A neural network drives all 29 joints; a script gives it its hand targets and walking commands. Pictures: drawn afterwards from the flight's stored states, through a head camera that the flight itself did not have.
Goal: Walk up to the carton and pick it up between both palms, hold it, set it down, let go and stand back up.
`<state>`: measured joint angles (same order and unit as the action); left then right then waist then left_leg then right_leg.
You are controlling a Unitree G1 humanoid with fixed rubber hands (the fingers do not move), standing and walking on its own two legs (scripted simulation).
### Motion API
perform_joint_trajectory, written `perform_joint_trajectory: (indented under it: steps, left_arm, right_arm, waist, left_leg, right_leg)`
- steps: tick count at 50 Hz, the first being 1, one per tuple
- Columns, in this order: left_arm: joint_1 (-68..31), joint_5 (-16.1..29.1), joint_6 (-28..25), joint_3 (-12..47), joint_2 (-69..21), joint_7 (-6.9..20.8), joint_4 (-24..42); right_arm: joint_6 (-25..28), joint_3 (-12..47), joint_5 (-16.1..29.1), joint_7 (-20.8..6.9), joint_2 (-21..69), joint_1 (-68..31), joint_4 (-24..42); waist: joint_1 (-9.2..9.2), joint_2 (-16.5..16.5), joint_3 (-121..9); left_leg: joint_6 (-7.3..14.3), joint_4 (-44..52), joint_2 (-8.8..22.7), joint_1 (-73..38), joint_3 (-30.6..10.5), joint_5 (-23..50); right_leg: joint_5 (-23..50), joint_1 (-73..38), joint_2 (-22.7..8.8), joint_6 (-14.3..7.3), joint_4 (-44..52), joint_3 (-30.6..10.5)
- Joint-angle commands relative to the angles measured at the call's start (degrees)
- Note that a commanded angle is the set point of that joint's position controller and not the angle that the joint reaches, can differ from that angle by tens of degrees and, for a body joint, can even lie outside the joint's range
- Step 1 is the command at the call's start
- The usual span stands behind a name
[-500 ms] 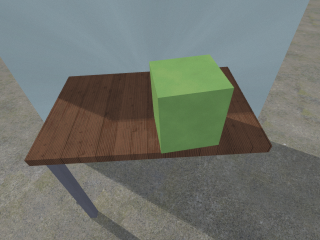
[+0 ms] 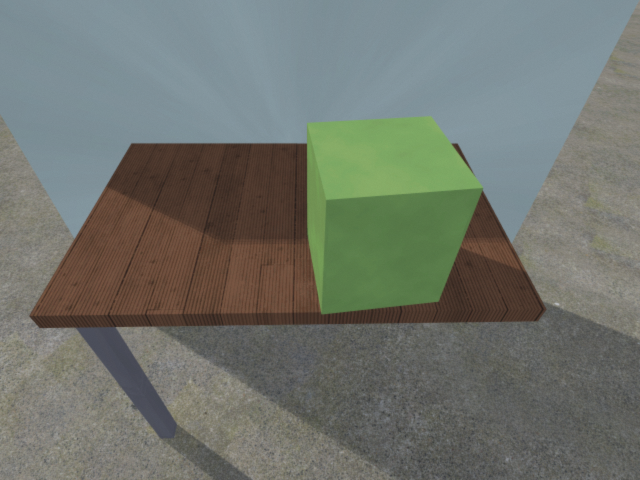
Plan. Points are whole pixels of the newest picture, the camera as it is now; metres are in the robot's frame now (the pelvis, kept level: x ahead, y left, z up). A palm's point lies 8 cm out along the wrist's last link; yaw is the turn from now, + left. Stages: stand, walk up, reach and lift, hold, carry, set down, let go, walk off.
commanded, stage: walk up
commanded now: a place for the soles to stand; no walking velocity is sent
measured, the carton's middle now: (375, 216) +0.54 -0.08 +0.04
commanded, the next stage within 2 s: none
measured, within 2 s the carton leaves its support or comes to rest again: neither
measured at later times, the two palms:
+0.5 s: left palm out of the picture +0.11 +0.26 -0.10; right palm out of the picture +0.11 -0.25 -0.09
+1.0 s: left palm out of the picture +0.08 +0.26 -0.10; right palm out of the picture +0.07 -0.29 -0.10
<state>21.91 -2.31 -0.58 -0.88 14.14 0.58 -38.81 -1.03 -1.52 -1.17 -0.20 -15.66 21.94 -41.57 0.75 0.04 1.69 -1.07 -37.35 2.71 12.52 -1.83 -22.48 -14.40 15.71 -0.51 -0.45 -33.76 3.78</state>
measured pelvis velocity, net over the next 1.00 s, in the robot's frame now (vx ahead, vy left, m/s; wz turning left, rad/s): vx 0.03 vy -0.03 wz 0.07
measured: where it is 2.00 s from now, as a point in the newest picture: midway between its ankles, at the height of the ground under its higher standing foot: outside the picture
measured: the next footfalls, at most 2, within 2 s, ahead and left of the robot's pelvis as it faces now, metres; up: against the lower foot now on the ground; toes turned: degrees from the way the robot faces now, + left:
right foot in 1.10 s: +0.18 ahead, -0.17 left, +0.00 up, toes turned +2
left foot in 1.76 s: +0.11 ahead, +0.06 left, +0.00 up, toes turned +6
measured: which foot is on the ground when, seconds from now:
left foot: down 0.00-1.00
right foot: down 0.00-0.88, up 0.90-1.00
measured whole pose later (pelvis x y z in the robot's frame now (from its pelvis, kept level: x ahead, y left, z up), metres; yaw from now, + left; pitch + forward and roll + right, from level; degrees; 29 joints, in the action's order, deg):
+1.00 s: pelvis +0.03 -0.03 +0.00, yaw +4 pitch -1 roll +0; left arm 21.5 -2.9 2.4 -1.9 19.2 2.8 -38.9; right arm 0.8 -1.0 -3.1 0.9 -14.9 26.1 -39.1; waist 1.4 -2.1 0.8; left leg -1.5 -34.1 1.0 11.6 -5.8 -21.7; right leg -27.5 21.1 -0.7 0.0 -46.2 3.0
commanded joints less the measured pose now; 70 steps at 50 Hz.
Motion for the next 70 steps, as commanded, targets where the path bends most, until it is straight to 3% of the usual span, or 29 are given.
perform_joint_trajectory:
  steps: [1, 4, 9, 14, 22, 24, 27, 32, 40, 41, 43, 45, 46, 49, 51, 53, 54, 55, 56, 57, 58, 59, 60, 61, 62, 64, 66, 68, 70]
  left_arm:
    - [-2.75, 0.86, 0.28, -2.87, 9.40, -0.64, 5.69]
    - [-1.22, 1.17, -0.05, -1.90, 8.54, -0.11, 5.98]
    - [-0.37, 1.46, -0.63, -2.01, 8.69, -0.20, 5.20]
    - [-1.29, 1.25, -0.18, -1.76, 8.95, -0.63, 5.94]
    - [-2.56, 0.90, 0.31, -1.60, 9.82, -0.45, 6.20]
    - [-1.97, 1.16, 0.23, -1.60, 9.87, -0.49, 6.01]
    - [-2.16, 0.95, 0.24, -1.36, 10.23, -0.45, 6.04]
    - [-3.17, 1.11, 0.40, -1.36, 9.58, -0.20, 6.13]
    - [-2.62, 1.01, 0.35, -1.66, 10.39, -0.13, 5.89]
    - [-2.15, -0.26, 0.51, -2.75, 11.90, 0.85, 5.22]
    - [-4.87, -0.82, 0.94, -2.32, 9.97, 1.70, 6.52]
    - [-7.89, -0.90, 0.92, -2.36, 9.41, 2.23, 8.09]
    - [-7.89, -0.75, 0.79, -2.48, 9.64, 2.47, 8.82]
    - [-6.16, 0.10, -0.16, -3.05, 9.30, 2.48, 8.97]
    - [-4.60, 0.28, -0.40, -3.15, 8.40, 2.70, 7.77]
    - [3.49, 0.45, -0.63, -3.09, 7.68, 2.13, 5.05]
    - [7.59, 0.14, -0.89, -3.96, 9.87, 1.47, 3.46]
    - [12.46, 0.11, -0.94, -5.53, 15.33, 0.97, 2.89]
    - [10.36, 0.34, -0.23, -6.38, 19.98, 0.23, 4.29]
    - [6.98, 0.85, 0.94, -6.03, 17.81, -0.59, 4.39]
    - [2.96, 1.21, 1.25, -5.44, 15.96, -1.03, 5.53]
    - [1.46, 1.67, 0.99, -4.17, 12.74, -1.29, 5.09]
    - [0.94, 1.24, 0.41, -3.47, 12.54, -1.62, 5.64]
    - [1.49, 1.13, -0.21, -2.91, 11.96, -1.81, 5.13]
    - [1.96, 1.28, -0.61, -2.63, 11.42, -1.84, 4.76]
    - [1.25, 1.46, -1.07, -2.47, 11.33, -2.15, 5.18]
    - [2.19, 1.88, -1.39, -2.28, 10.52, -2.76, 5.15]
    - [4.42, 2.42, -1.45, -2.12, 9.91, -3.13, 4.47]
    - [5.25, 2.30, -1.33, -2.11, 9.60, -3.34, 3.90]
  right_arm:
    - [1.88, -0.79, -0.53, 0.63, -5.14, 3.70, 5.48]
    - [3.54, -1.62, 0.07, 0.54, -8.54, 2.27, 5.61]
    - [2.93, -1.10, -0.07, 0.54, -7.34, 0.96, 6.45]
    - [2.66, -0.79, 0.42, 0.81, -7.09, 0.80, 7.40]
    - [2.24, -0.67, 0.39, 0.72, -7.25, -0.41, 8.44]
    - [2.19, -1.01, 0.50, 0.69, -7.94, -1.04, 8.77]
    - [2.33, -0.77, 0.67, 0.64, -7.43, 0.18, 8.51]
    - [2.04, -1.02, 0.46, 0.56, -8.48, -0.33, 8.81]
    - [2.39, -0.96, 0.17, 0.50, -7.45, -0.19, 8.82]
    - [2.82, -2.61, -0.74, 1.10, -8.49, 4.33, 7.86]
    - [2.72, -4.32, -1.36, 1.58, -12.59, 7.14, 6.91]
    - [2.64, -5.69, -1.94, 2.11, -15.09, 9.36, 6.06]
    - [2.91, -5.71, -2.36, 2.45, -14.67, 9.75, 6.01]
    - [3.63, -5.63, -2.18, 2.64, -13.09, 6.47, 6.00]
    - [3.55, -5.30, -1.69, 2.43, -12.15, 4.07, 6.00]
    - [3.08, -3.92, -0.67, 1.71, -10.38, -1.53, 6.86]
    - [3.04, -2.70, -0.46, 1.36, -7.56, -0.20, 7.01]
    - [2.53, -1.37, -0.08, 1.10, -3.39, 2.57, 7.47]
    - [1.13, -1.04, 0.10, 1.70, -3.48, 3.91, 8.61]
    - [-0.41, -1.71, -0.63, 2.28, -6.57, 3.42, 8.16]
    - [-1.03, -1.86, -0.95, 2.50, -8.03, 3.84, 8.53]
    - [-0.86, -2.05, -1.71, 2.16, -8.08, 3.10, 7.36]
    - [-0.63, -2.04, -1.74, 1.75, -6.73, 5.17, 5.91]
    - [-0.50, -2.13, -1.56, 1.33, -6.76, 6.45, 4.88]
    - [-0.44, -2.13, -1.68, 1.03, -6.53, 6.67, 4.46]
    - [-1.23, -1.72, -1.05, 0.61, -5.31, 6.46, 3.59]
    - [-2.10, -1.58, -1.05, 0.36, -5.73, 4.25, 2.84]
    - [-2.74, -1.55, -0.66, 0.29, -5.99, 2.91, 2.62]
    - [-2.57, -1.42, -0.07, 0.53, -6.31, -0.73, 2.90]
  waist:
    - [0.78, -4.64, 4.57]
    - [-1.07, -2.86, 1.45]
    - [-1.20, -0.19, -2.97]
    - [-0.77, -0.17, -3.81]
    - [-0.71, -0.01, -1.00]
    - [-0.94, 2.41, -0.38]
    - [-0.91, 0.16, -2.14]
    - [-0.65, 0.75, -0.21]
    - [-0.87, 0.14, -0.55]
    - [-0.50, -0.56, -0.31]
    - [1.51, 6.06, 5.01]
    - [3.85, 8.14, 7.68]
    - [3.85, 6.45, 8.53]
    - [2.55, 9.24, 6.98]
    - [1.18, 10.31, 4.99]
    - [-4.20, 7.76, 2.49]
    - [-5.85, 0.89, -0.86]
    - [-7.23, -10.78, -4.57]
    - [-5.76, -12.47, -3.65]
    - [-4.62, -6.46, -1.17]
    - [-3.28, -6.62, 1.82]
    - [-2.14, -4.75, 6.71]
    - [-0.97, -4.73, 5.95]
    - [-0.21, -4.34, 4.37]
    - [0.05, -3.28, 2.05]
    - [0.57, -2.48, 1.34]
    - [-0.46, -2.23, 2.54]
    - [-0.97, -3.70, 1.87]
    - [-1.95, -6.63, 0.78]
  left_leg:
    - [2.08, 8.19, 0.17, 0.05, -1.64, 4.03]
    - [4.40, 12.66, 4.15, 2.96, -8.02, 12.16]
    - [3.44, 9.55, 1.67, 0.99, -3.58, 18.18]
    - [3.70, 8.32, 2.15, -0.56, -4.17, 22.31]
    - [3.69, 9.11, 2.04, 1.40, -4.76, 21.04]
    - [3.94, 8.99, 1.86, 2.27, -5.26, 20.24]
    - [3.80, 8.78, 1.60, 1.83, -5.26, 20.29]
    - [3.72, 9.57, 1.16, 3.08, -5.59, 13.36]
    - [3.87, 9.90, 0.76, 4.49, -6.41, 10.03]
    - [6.71, 9.90, 2.81, 2.46, -9.81, -5.11]
    - [11.64, 18.22, 10.14, 0.25, -23.28, -21.87]
    - [15.52, 22.09, 17.07, -5.23, -31.41, -18.59]
    - [16.31, 21.59, 18.28, -6.69, -31.42, -12.68]
    - [14.43, 17.15, 15.89, -8.51, -23.77, 2.97]
    - [11.59, 14.62, 11.39, -4.80, -15.50, 7.37]
    - [7.14, 7.15, 5.18, 11.69, -6.96, 5.97]
    - [4.79, -3.74, 0.76, 17.35, -2.12, 6.91]
    - [1.77, -16.03, -4.43, 24.05, 2.10, -5.96]
    - [-0.10, -23.98, -5.10, 22.66, 0.68, -14.85]
    - [0.30, -28.21, -1.84, 20.10, -2.70, -15.80]
    - [0.30, -30.15, -0.86, 19.06, -2.70, -13.01]
    - [0.80, -28.93, 0.55, 17.83, -2.69, -7.86]
    - [0.56, -26.46, 1.16, 17.10, -3.24, -6.16]
    - [0.05, -24.40, 1.58, 15.34, -3.37, -4.47]
    - [0.15, -24.07, 1.36, 13.57, -2.74, -2.32]
    - [-0.30, -21.84, 0.54, 12.14, -2.41, 1.48]
    - [-1.29, -19.67, 0.44, 13.24, -1.90, 4.43]
    - [-1.74, -16.46, 0.32, 14.63, -2.84, 6.00]
    - [-1.96, -13.64, 0.47, 14.94, -1.79, 4.69]
  right_leg:
    - [-10.36, 6.44, -10.05, -5.77, 14.00, -13.79]
    - [1.63, -0.70, -3.43, -1.69, 5.67, -5.24]
    - [13.67, -6.13, -5.79, -3.18, 4.98, -6.32]
    - [16.30, -6.07, -5.77, -2.97, 3.93, -4.87]
    - [12.81, -4.48, -5.61, -2.71, 4.03, -4.59]
    - [12.69, -5.11, -5.58, -2.74, 4.44, -4.72]
    - [12.74, -6.51, -6.02, -2.78, 4.32, -4.34]
    - [4.39, -3.86, -5.24, -2.75, 5.53, -3.98]
    - [0.70, -4.41, -6.27, -2.98, 6.93, -4.88]
    - [-12.85, -0.83, -4.75, -3.43, 2.94, -4.02]
    - [-16.18, 12.06, -0.85, -1.11, -6.12, -0.91]
    - [-16.32, 22.80, -1.98, 0.28, -14.75, -3.30]
    - [-16.01, 25.33, -3.18, 0.54, -16.59, -5.04]
    - [-12.63, 21.89, -5.01, 2.16, -10.36, -6.83]
    - [-8.17, 13.27, -2.94, 2.61, -3.80, -2.73]
    - [2.94, -9.70, 0.87, 1.61, 4.31, 0.29]
    - [5.60, -19.94, -0.92, 0.63, 5.76, -3.25]
    - [-0.44, -24.43, -11.84, -2.75, 11.57, -18.99]
    - [-8.05, -15.19, -22.04, -8.58, 19.52, -34.10]
    - [-19.55, -7.72, -23.18, -11.64, 21.49, -35.41]
    - [-24.98, -2.36, -21.24, -12.10, 22.38, -32.93]
    - [-16.50, 0.68, -17.59, -9.82, 21.44, -27.72]
    - [-4.30, -1.24, -16.32, -7.19, 18.88, -23.87]
    - [7.42, -2.14, -15.35, -6.29, 16.85, -20.76]
    - [12.06, -2.20, -14.81, -5.73, 15.90, -18.34]
    - [8.46, -1.08, -14.22, -4.54, 16.84, -16.16]
    - [2.65, -0.36, -13.44, -3.70, 19.02, -16.41]
    - [3.95, -3.75, -12.86, -1.31, 18.63, -16.49]
    - [8.62, -5.58, -11.92, -1.77, 17.73, -15.70]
